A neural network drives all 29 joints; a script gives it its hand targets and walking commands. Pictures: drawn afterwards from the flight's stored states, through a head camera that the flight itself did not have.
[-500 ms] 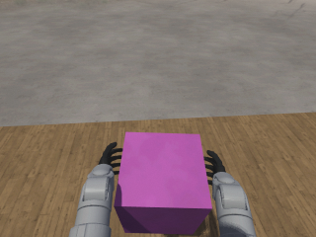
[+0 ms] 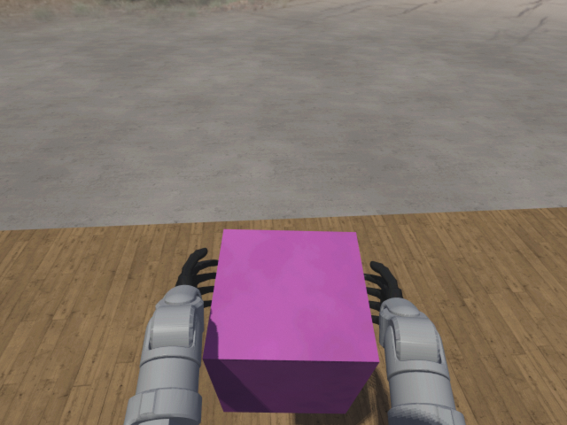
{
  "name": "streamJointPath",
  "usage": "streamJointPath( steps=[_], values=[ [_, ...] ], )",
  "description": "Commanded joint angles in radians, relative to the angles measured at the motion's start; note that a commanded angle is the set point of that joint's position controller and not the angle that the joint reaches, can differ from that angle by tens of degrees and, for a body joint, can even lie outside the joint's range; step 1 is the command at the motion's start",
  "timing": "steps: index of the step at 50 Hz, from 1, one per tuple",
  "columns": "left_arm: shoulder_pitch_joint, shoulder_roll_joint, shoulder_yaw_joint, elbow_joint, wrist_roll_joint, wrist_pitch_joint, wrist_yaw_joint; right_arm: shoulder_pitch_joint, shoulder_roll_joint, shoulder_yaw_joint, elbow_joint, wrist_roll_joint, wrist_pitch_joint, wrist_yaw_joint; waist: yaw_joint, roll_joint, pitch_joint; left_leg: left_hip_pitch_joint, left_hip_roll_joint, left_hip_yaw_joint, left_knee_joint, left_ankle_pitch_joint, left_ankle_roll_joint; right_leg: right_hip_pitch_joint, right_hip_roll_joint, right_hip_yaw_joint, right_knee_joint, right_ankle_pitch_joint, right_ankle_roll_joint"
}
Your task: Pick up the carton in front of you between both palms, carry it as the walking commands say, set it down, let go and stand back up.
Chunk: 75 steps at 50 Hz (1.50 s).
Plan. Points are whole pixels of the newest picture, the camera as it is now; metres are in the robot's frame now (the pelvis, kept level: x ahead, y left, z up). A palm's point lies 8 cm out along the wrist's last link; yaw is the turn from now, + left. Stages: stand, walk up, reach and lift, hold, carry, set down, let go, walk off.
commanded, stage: hold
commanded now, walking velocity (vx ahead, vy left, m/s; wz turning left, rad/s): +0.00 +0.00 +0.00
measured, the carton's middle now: (287, 325) +0.31 +0.01 -0.03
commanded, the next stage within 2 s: carry in 0.26 s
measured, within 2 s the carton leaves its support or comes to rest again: neither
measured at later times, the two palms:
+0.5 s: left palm (172, 270) +0.33 +0.18 +0.07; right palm (367, 274) +0.34 -0.11 +0.07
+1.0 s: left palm (182, 184) +0.53 +0.21 +0.09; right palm (336, 183) +0.55 -0.09 +0.09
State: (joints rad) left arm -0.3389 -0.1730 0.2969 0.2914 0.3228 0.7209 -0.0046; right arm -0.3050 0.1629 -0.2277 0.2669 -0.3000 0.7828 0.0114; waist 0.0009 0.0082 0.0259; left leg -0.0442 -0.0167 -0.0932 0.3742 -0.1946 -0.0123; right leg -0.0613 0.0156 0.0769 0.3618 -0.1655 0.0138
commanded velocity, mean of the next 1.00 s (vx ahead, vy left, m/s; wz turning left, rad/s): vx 0.39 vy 0.00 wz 0.00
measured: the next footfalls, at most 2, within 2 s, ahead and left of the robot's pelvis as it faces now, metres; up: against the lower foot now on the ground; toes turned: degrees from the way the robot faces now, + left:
right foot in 0.70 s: +0.21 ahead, -0.08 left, +0.00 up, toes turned -8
left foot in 1.06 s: +0.50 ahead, +0.16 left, +0.00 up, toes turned +16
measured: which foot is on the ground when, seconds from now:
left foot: down 0.00-0.70, up 0.72-1.00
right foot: down 0.00-0.46, up 0.48-0.68, down 0.70-1.00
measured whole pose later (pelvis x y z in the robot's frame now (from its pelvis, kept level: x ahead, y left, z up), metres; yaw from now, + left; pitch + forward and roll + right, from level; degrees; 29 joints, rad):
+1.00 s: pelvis +0.30 +0.04 -0.01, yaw +4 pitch +5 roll +0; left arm -0.06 -0.13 0.07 -0.47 0.05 1.21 0.13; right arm -0.02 0.13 -0.06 -0.49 -0.06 1.25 -0.12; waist 0.04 -0.02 -0.16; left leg -0.57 0.08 0.17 0.60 -0.16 0.00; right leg -0.01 -0.05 -0.20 0.28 -0.34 0.01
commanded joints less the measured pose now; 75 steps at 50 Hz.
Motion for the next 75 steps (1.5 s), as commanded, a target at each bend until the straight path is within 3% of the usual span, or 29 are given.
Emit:
streamJointPath(
  steps=[1, 12, 13, 16, 19, 21, 22, 24, 25, 27, 29, 33, 34, 35, 36, 37, 38, 40, 44, 50, 53, 54, 55, 56, 59, 61, 64, 69, 75],
  values=[
    [-0.457, -0.927, -0.531, 0.049, -0.265, -0.002, -0.271, -0.572, 0.918, 0.518, -0.056, 0.268, -0.067, 0.232, 0.001, -0.007, -0.208, -0.046, -0.073, 0.034, -0.086, 0.023, 0.011, 0.091, 0.069, -0.019, -0.061, 0.016, -0.004],
    [-0.404, -0.925, -0.545, 0.010, -0.275, 0.004, -0.266, -0.517, 0.912, 0.527, -0.091, 0.275, -0.064, 0.227, -0.002, -0.002, -0.234, -0.010, -0.076, 0.029, -0.086, 0.132, 0.004, 0.121, 0.073, -0.015, -0.062, 0.122, -0.005],
    [-0.426, -0.929, -0.575, 0.002, -0.304, 0.012, -0.263, -0.539, 0.914, 0.549, -0.097, 0.294, -0.060, 0.224, 0.003, -0.040, -0.247, -0.138, 0.101, 0.022, 0.012, 0.012, 0.019, 0.006, -0.110, -0.031, 0.027, -0.024, -0.010],
    [-0.433, -0.938, -0.618, -0.059, -0.325, 0.021, -0.245, -0.580, 0.921, 0.596, -0.171, 0.334, -0.052, 0.214, 0.006, -0.072, -0.218, -0.280, 0.048, 0.021, 0.037, -0.467, 0.014, -0.118, -0.131, 0.072, -0.074, -0.583, -0.040],
    [-0.420, -0.947, -0.693, -0.157, -0.365, 0.056, -0.211, -0.605, 0.926, 0.674, -0.261, 0.390, -0.017, 0.199, 0.009, -0.137, -0.277, -0.301, 0.001, 0.138, 0.218, -0.215, 0.002, -0.105, -0.220, 0.178, -0.112, -0.479, -0.102],
    [-0.396, -0.930, -0.738, -0.238, -0.385, 0.100, -0.184, -0.596, 0.924, 0.724, -0.325, 0.428, 0.027, 0.186, 0.005, -0.117, -0.329, -0.184, -0.001, 0.167, 0.098, -0.196, 0.014, -0.173, -0.197, 0.110, -0.064, -0.445, -0.107],
    [-0.399, -0.917, -0.762, -0.282, -0.399, 0.129, -0.171, -0.588, 0.915, 0.741, -0.355, 0.442, 0.054, 0.174, 0.003, -0.083, -0.336, -0.128, 0.022, 0.131, 0.031, -0.236, 0.023, -0.225, -0.160, 0.042, 0.004, -0.459, -0.087],
    [-0.421, -0.893, -0.797, -0.353, -0.435, 0.194, -0.150, -0.525, 0.866, 0.738, -0.389, 0.442, 0.111, 0.142, -0.017, 0.234, -0.279, 0.010, 0.281, -0.288, -0.177, -0.451, 0.126, -0.511, -0.025, -0.164, 0.378, -0.350, -0.010],
    [-0.427, -0.867, -0.814, -0.377, -0.455, 0.226, -0.140, -0.481, 0.844, 0.730, -0.404, 0.435, 0.141, 0.122, -0.026, 0.275, -0.216, 0.079, 0.354, -0.412, -0.197, -0.321, 0.192, -0.661, -0.028, -0.178, 0.395, -0.366, -0.009],
    [-0.404, -0.862, -0.862, -0.431, -0.514, 0.277, -0.124, -0.435, 0.812, 0.728, -0.485, 0.437, 0.195, 0.084, -0.029, 0.155, -0.250, 0.144, 0.346, -0.335, -0.147, -0.045, 0.216, -0.673, -0.059, -0.152, 0.361, -0.349, -0.016],
    [-0.340, -0.853, -0.889, -0.495, -0.548, 0.317, -0.103, -0.399, 0.807, 0.761, -0.578, 0.464, 0.240, 0.057, -0.027, 0.146, -0.321, 0.166, 0.290, -0.175, -0.102, 0.129, 0.170, -0.585, -0.019, -0.204, 0.272, -0.236, -0.015],
    [-0.181, -0.839, -0.905, -0.624, -0.559, 0.392, -0.066, -0.266, 0.809, 0.811, -0.703, 0.508, 0.319, 0.038, -0.013, 0.128, -0.370, -0.033, 0.202, 0.042, 0.018, 0.111, 0.114, -0.192, 0.027, -0.309, 0.006, -0.039, -0.015],
    [-0.149, -0.842, -0.898, -0.650, -0.557, 0.410, -0.059, -0.235, 0.802, 0.819, -0.727, 0.518, 0.337, 0.036, -0.009, 0.081, -0.398, -0.190, 0.182, 0.089, 0.107, 0.091, 0.085, 0.039, -0.009, -0.274, -0.027, -0.004, -0.024],
    [-0.089, -0.829, -0.886, -0.666, -0.549, 0.428, -0.052, -0.222, 0.793, 0.826, -0.755, 0.530, 0.357, 0.035, 0.012, -0.027, -0.455, -0.371, 0.146, 0.151, 0.289, -0.040, 0.050, 0.257, -0.168, -0.089, -0.052, -0.139, -0.058],
    [-0.054, -0.810, -0.871, -0.675, -0.538, 0.442, -0.046, -0.228, 0.790, 0.836, -0.794, 0.546, 0.380, 0.035, 0.022, -0.258, -0.440, -0.669, 0.050, 0.227, 0.524, -0.255, 0.012, 0.387, -0.419, 0.303, -0.126, -0.273, -0.167],
    [-0.057, -0.818, -0.865, -0.693, -0.536, 0.452, -0.040, -0.274, 0.784, 0.854, -0.838, 0.570, 0.400, 0.038, 0.028, -0.253, -0.385, -0.781, 0.060, 0.159, 0.645, -0.337, 0.030, 0.358, -0.507, 0.446, -0.139, -0.255, -0.266],
    [-0.053, -0.835, -0.864, -0.727, -0.542, 0.463, -0.037, -0.272, 0.795, 0.864, -0.856, 0.593, 0.411, 0.044, 0.029, -0.167, -0.336, -0.819, 0.108, 0.126, 0.717, -0.336, 0.037, 0.278, -0.501, 0.424, -0.149, -0.190, -0.283],
    [-0.126, -0.848, -0.877, -0.787, -0.562, 0.478, -0.032, -0.289, 0.814, 0.861, -0.856, 0.610, 0.419, 0.046, 0.023, -0.053, -0.300, -0.786, 0.159, 0.120, 0.685, -0.254, 0.033, 0.168, -0.424, 0.242, -0.192, -0.160, -0.225],
    [-0.134, -0.815, -0.907, -0.825, -0.608, 0.497, -0.032, -0.209, 0.806, 0.827, -0.832, 0.572, 0.425, 0.019, 0.018, -0.091, -0.275, -0.636, 0.118, 0.208, 0.410, -0.065, -0.003, 0.082, -0.303, -0.040, -0.218, -0.024, -0.155],
    [-0.103, -0.742, -0.899, -0.814, -0.624, 0.520, -0.032, -0.157, 0.741, 0.789, -0.835, 0.526, 0.442, -0.015, 0.020, -0.166, -0.210, -0.418, 0.069, 0.315, 0.167, 0.109, 0.022, 0.001, -0.270, -0.179, -0.155, 0.128, -0.109],
    [-0.102, -0.717, -0.895, -0.821, -0.621, 0.532, -0.032, -0.142, 0.723, 0.774, -0.829, 0.523, 0.450, -0.016, -0.008, -0.099, -0.303, -0.036, 0.008, 0.391, 0.119, 0.010, 0.044, -0.122, -0.191, -0.315, 0.195, 0.286, -0.054],
    [-0.106, -0.699, -0.889, -0.825, -0.617, 0.537, -0.032, -0.132, 0.709, 0.765, -0.826, 0.517, 0.453, -0.016, -0.027, 0.022, -0.353, 0.138, 0.163, 0.141, 0.035, -0.150, 0.076, -0.291, -0.142, -0.318, 0.430, 0.132, -0.016],
    [-0.118, -0.696, -0.897, -0.846, -0.618, 0.544, -0.032, -0.134, 0.699, 0.766, -0.814, 0.518, 0.452, -0.012, -0.029, 0.283, -0.423, 0.305, 0.445, -0.357, -0.128, -0.330, 0.211, -0.549, -0.031, -0.285, 0.749, -0.192, 0.024],
    [-0.122, -0.706, -0.910, -0.837, -0.620, 0.544, -0.037, -0.125, 0.730, 0.776, -0.814, 0.531, 0.450, -0.007, -0.025, 0.251, -0.390, 0.281, 0.477, -0.453, -0.189, -0.205, 0.242, -0.661, -0.045, -0.157, 0.884, -0.321, -0.003],
    [-0.119, -0.831, -0.917, -0.827, -0.614, 0.517, -0.063, -0.209, 0.853, 0.836, -0.873, 0.568, 0.424, 0.023, -0.016, 0.030, -0.382, 0.128, 0.400, -0.174, -0.152, 0.034, 0.176, -0.649, -0.163, -0.085, 0.877, -0.162, -0.048],
    [-0.106, -0.871, -0.924, -0.821, -0.598, 0.493, -0.068, -0.238, 0.884, 0.866, -0.895, 0.587, 0.408, 0.040, -0.010, 0.061, -0.376, 0.052, 0.353, -0.044, -0.184, 0.015, 0.132, -0.586, -0.161, -0.110, 0.763, -0.085, -0.047],
    [-0.066, -0.867, -0.922, -0.812, -0.563, 0.469, -0.058, -0.220, 0.854, 0.884, -0.900, 0.604, 0.397, 0.057, -0.012, 0.096, -0.343, 0.060, 0.319, 0.062, -0.224, 0.026, 0.135, -0.604, -0.145, -0.158, 0.617, -0.009, -0.032],
    [-0.027, -0.816, -0.916, -0.825, -0.544, 0.480, -0.040, -0.161, 0.777, 0.864, -0.893, 0.594, 0.411, 0.061, -0.018, 0.113, -0.254, 0.121, 0.269, 0.182, -0.216, 0.250, 0.136, -0.639, -0.113, -0.238, 0.346, 0.107, -0.017],
    [-0.059, -0.762, -0.918, -0.844, -0.576, 0.516, -0.043, -0.131, 0.727, 0.819, -0.871, 0.552, 0.441, 0.040, -0.019, 0.148, -0.148, 0.140, 0.259, 0.263, -0.169, 0.423, 0.113, -0.528, -0.077, -0.308, 0.162, 0.161, -0.054]
  ],
)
